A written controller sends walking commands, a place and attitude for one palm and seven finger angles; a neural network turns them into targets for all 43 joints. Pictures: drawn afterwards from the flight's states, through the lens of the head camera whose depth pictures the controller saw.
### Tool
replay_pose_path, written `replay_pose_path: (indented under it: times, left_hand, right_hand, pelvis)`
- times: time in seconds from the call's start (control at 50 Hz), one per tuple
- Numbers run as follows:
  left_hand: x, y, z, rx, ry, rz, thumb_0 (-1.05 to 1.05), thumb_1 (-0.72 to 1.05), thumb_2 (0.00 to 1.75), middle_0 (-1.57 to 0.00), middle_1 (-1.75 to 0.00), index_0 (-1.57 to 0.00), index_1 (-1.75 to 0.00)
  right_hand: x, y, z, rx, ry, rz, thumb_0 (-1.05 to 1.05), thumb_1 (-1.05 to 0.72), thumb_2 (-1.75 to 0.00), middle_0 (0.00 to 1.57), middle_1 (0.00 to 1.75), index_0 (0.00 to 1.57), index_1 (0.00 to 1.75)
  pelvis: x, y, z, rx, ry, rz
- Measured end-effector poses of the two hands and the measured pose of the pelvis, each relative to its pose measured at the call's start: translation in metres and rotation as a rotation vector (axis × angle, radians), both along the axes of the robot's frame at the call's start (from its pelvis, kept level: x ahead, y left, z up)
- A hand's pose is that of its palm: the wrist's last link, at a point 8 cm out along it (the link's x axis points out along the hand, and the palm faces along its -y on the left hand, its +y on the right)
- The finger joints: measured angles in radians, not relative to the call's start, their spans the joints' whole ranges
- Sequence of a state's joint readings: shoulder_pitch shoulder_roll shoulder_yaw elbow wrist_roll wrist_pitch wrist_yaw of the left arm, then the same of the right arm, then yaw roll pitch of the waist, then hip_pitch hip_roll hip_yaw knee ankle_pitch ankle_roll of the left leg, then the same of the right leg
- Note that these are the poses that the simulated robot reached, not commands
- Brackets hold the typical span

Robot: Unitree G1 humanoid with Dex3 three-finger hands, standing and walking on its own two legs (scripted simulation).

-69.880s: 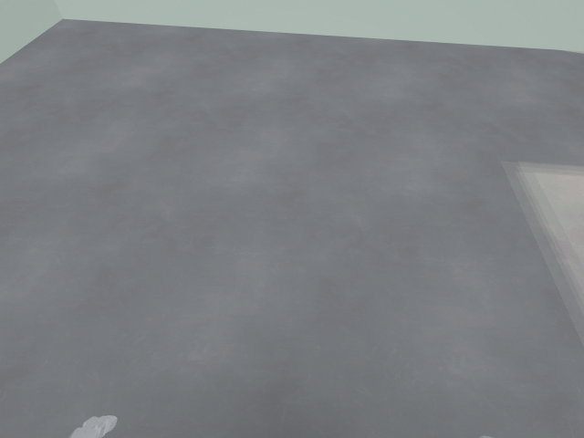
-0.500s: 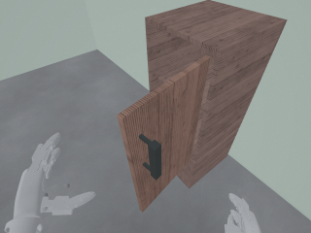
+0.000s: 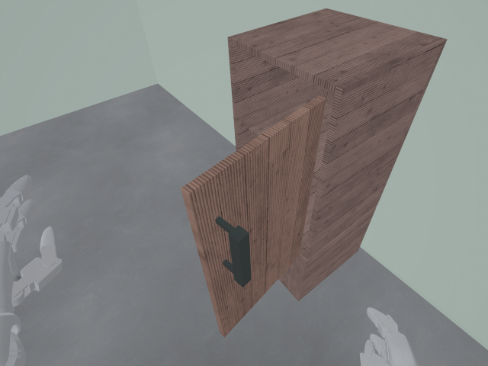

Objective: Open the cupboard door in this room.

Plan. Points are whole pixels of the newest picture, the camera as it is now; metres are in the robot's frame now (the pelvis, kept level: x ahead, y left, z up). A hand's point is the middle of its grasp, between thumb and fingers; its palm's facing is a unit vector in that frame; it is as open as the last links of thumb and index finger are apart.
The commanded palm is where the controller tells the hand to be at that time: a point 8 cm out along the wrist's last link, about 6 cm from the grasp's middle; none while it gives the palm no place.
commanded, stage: draw the hand back to the body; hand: left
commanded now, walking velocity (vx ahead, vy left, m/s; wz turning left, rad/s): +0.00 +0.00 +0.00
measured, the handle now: (232, 251) +0.31 +0.07 +0.01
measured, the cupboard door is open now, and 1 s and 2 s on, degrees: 99 99 99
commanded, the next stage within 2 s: step back with the hand held close in 0.26 s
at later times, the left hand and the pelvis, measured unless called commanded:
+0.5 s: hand (61, 259) +0.19 +0.26 +0.16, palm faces +0.46 -0.77 -0.45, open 7.5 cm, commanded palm +0.13 +0.29 +0.17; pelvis -0.01 -0.01 +0.00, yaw +0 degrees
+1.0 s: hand (18, 307) +0.13 +0.28 +0.15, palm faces +0.42 -0.76 -0.49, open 7.4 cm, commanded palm +0.07 +0.32 +0.17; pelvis -0.07 +0.02 -0.01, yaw +0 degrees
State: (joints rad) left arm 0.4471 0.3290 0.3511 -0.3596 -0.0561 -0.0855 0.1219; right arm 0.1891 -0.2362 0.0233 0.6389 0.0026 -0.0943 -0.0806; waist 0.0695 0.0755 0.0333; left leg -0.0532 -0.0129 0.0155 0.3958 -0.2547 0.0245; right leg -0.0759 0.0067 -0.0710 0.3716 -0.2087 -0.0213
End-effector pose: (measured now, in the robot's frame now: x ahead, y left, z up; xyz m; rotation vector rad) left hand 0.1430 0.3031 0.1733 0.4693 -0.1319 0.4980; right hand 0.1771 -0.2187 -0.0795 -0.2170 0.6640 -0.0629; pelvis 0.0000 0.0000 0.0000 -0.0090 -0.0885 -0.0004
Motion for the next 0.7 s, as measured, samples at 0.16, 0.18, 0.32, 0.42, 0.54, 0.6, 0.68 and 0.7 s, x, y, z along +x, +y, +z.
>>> replay_pose_path:
  times: [0.16, 0.18, 0.32, 0.42, 0.54, 0.6, 0.68, 0.7]
  left_hand:
    - [0.001, -0.012, -0.012, -0.035, 0.04, -0.024, 0.02, 0.86, 0.88, -0.21, -0.3, -0.21, -0.3]
    - [0.001, -0.013, -0.012, -0.034, 0.04, -0.026, 0.02, 0.87, 0.89, -0.21, -0.3, -0.21, -0.3]
    - [-0.001, -0.016, -0.006, -0.013, 0.023, -0.027, 0.02, 0.88, 0.89, -0.21, -0.3, -0.21, -0.3]
    - [-0.001, -0.017, -0.002, -0.003, 0.014, -0.028, 0.02, 0.89, 0.89, -0.21, -0.3, -0.21, -0.3]
    - [0.002, -0.012, 0.005, 0.076, 0.012, -0.057, 0.02, 0.89, 0.9, -0.21, -0.3, -0.21, -0.3]
    - [0.002, -0.013, -0.001, 0.079, 0.054, -0.087, 0.02, 0.89, 0.9, -0.21, -0.3, -0.21, -0.3]
    - [-0.002, -0.011, -0.006, 0.086, 0.089, -0.116, 0.02, 0.89, 0.89, -0.21, -0.3, -0.21, -0.3]
    - [-0.004, -0.009, -0.006, 0.089, 0.09, -0.12, 0.02, 0.88, 0.89, -0.21, -0.3, -0.21, -0.3]
  right_hand:
    - [-0.007, -0.008, -0.002, -0.004, 0.015, -0.018, 0.02, -0.9, -0.9, 0.2, 0.29, 0.2, 0.3]
    - [-0.007, -0.009, -0.002, -0.004, 0.015, -0.019, 0.02, -0.9, -0.9, 0.2, 0.29, 0.2, 0.3]
    - [-0.01, -0.012, -0.004, 0.003, 0.014, -0.024, 0.02, -0.9, -0.9, 0.2, 0.29, 0.2, 0.3]
    - [-0.011, -0.013, -0.004, 0.01, 0.014, -0.024, 0.02, -0.9, -0.9, 0.2, 0.29, 0.2, 0.3]
    - [-0.016, -0.019, -0.003, -0.004, 0.038, -0.056, 0.02, -0.9, -0.9, 0.2, 0.3, 0.2, 0.3]
    - [-0.022, -0.024, -0.003, -0.02, 0.054, -0.089, 0.02, -0.9, -0.9, 0.2, 0.3, 0.2, 0.3]
    - [-0.033, -0.028, -0.003, -0.041, 0.074, -0.128, 0.02, -0.9, -0.9, 0.2, 0.29, 0.2, 0.3]
    - [-0.036, -0.028, -0.002, -0.045, 0.077, -0.136, 0.02, -0.9, -0.9, 0.2, 0.29, 0.2, 0.3]
  pelvis:
    - [-0.002, -0.006, 0.0, 0.001, -0.003, -0.003]
    - [-0.002, -0.006, 0.0, 0.001, -0.003, -0.003]
    - [-0.003, -0.01, 0.001, 0.001, -0.006, -0.005]
    - [-0.005, -0.011, 0.001, 0.0, -0.001, -0.002]
    - [-0.011, -0.009, -0.001, -0.011, 0.063, 0.001]
    - [-0.014, -0.004, -0.001, -0.006, 0.082, -0.004]
    - [-0.021, 0.002, -0.003, -0.001, 0.093, -0.007]
    - [-0.024, 0.003, -0.003, 0.0, 0.094, -0.009]
